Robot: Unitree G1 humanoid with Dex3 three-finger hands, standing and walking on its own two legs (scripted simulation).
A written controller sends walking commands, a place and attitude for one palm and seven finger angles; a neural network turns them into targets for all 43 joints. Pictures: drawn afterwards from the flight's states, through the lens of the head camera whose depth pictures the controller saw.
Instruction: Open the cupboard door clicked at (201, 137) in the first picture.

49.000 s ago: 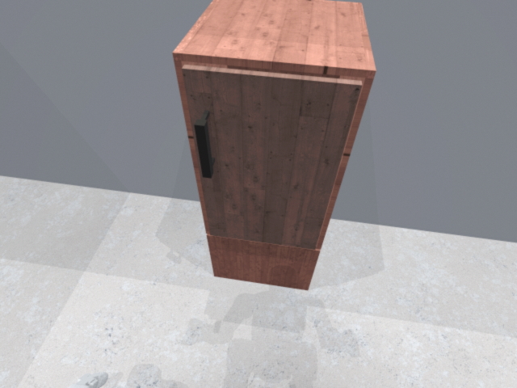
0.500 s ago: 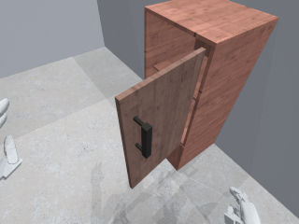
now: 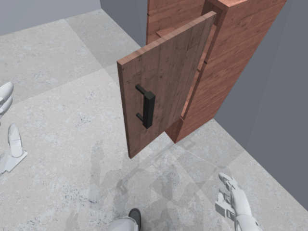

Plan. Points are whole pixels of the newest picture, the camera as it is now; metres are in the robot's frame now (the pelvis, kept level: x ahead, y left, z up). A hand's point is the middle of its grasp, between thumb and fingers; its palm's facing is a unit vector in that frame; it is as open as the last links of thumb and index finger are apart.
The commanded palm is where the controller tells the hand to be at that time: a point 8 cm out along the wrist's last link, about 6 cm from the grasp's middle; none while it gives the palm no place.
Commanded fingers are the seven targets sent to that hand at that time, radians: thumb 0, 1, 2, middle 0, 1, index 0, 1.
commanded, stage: step back with the hand held close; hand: left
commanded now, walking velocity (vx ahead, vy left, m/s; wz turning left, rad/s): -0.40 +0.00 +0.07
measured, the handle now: (143, 107) +0.44 +0.07 +0.01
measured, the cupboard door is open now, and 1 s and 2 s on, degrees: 98 98 98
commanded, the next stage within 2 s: stop stepping back and stand still in 0.06 s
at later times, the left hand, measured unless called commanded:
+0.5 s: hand out of the picture +0.08 +0.22 +0.16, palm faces +0.46 -0.80 -0.38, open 7.4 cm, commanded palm +0.00 +0.27 +0.18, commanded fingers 0.00 0.90 0.90 -0.20 -0.30 -0.20 -0.30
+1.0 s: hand out of the picture +0.02 +0.22 +0.16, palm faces +0.45 -0.80 -0.40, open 7.4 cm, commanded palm -0.05 +0.27 +0.18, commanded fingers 0.00 0.90 0.90 -0.20 -0.30 -0.20 -0.30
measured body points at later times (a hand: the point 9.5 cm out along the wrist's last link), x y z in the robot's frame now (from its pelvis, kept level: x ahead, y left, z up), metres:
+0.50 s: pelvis -0.13 -0.04 +0.00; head -0.12 -0.03 +0.45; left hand +0.05 +0.26 +0.18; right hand +0.03 -0.30 -0.07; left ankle -0.19 +0.07 -0.73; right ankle -0.16 -0.12 -0.73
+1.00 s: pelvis -0.17 -0.04 +0.00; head -0.16 -0.01 +0.45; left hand -0.01 +0.26 +0.18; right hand -0.02 -0.28 -0.09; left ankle -0.16 +0.09 -0.72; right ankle -0.15 -0.12 -0.73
